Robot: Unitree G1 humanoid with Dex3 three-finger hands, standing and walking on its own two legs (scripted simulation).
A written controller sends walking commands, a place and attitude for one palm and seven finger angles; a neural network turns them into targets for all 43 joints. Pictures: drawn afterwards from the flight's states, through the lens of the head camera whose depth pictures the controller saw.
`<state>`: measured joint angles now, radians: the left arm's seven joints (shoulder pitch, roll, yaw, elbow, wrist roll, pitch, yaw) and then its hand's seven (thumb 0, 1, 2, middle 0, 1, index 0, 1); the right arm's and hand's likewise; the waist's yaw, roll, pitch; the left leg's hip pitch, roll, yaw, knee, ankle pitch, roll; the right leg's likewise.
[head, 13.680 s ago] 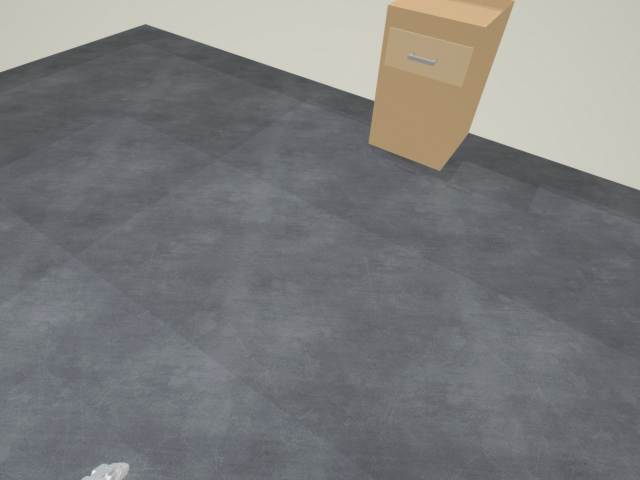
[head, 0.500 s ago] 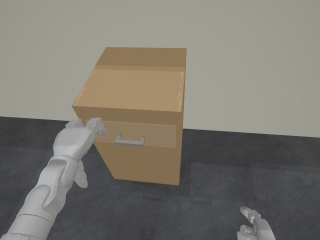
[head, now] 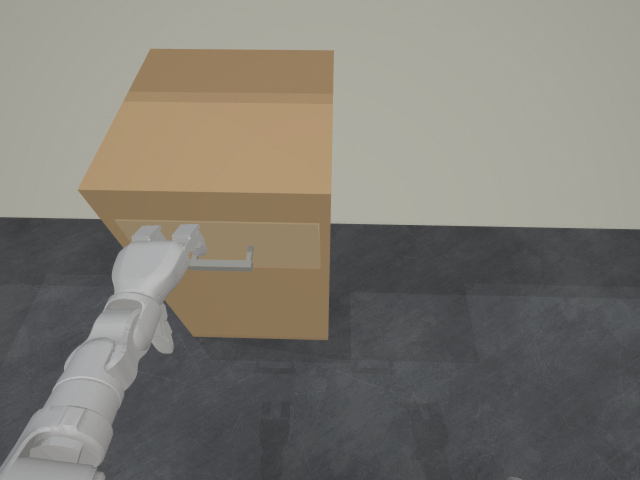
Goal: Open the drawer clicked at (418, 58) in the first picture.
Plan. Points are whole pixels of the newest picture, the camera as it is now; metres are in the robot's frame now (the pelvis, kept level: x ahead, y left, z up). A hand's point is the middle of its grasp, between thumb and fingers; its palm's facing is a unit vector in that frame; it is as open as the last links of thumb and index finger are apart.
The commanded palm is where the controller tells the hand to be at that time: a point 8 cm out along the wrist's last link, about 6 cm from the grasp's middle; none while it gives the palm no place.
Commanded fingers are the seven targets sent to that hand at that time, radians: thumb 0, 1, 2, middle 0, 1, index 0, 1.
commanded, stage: move the hooked fingers above the handle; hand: left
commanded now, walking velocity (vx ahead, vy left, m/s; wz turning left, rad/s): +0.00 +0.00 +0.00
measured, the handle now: (222, 257) +0.53 +0.22 -0.21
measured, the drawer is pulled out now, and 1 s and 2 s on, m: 0.00 0.00 0.00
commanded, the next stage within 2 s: none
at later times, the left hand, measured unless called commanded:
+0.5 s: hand (206, 269) +0.44 +0.21 -0.09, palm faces -0.07 -0.05 -1.00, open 13.9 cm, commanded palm +0.42 +0.22 -0.04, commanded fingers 0.00 -0.50 0.30 -0.30 -1.20 -0.30 -1.20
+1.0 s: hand (224, 265) +0.48 +0.20 -0.16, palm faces +0.03 -0.04 -1.00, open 13.7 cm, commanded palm +0.47 +0.20 -0.10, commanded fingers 0.00 -0.50 0.30 -0.30 -1.20 -0.30 -1.20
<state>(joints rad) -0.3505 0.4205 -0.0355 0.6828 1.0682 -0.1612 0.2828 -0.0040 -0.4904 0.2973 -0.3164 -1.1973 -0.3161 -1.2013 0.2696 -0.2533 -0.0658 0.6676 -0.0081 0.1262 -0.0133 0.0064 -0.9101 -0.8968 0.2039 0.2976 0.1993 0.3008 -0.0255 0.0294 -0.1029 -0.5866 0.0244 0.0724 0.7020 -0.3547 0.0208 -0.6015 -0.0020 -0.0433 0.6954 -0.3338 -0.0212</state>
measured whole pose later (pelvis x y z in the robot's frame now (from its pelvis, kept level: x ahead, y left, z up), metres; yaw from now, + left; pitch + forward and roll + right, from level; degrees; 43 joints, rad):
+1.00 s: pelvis -0.04 +0.02 -0.12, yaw -2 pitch +34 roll -4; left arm -0.89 0.49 0.05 1.11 1.23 -0.11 0.55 0.00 -0.49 0.30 -0.37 -1.25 -0.34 -1.22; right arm 0.29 -0.24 -0.03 0.69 -0.08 0.09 0.03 0.00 -0.91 -0.90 0.20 0.30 0.20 0.30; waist -0.19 0.06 -0.20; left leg -1.40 0.06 0.03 1.36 -0.55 0.05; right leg -1.38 0.00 -0.08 1.29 -0.50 -0.01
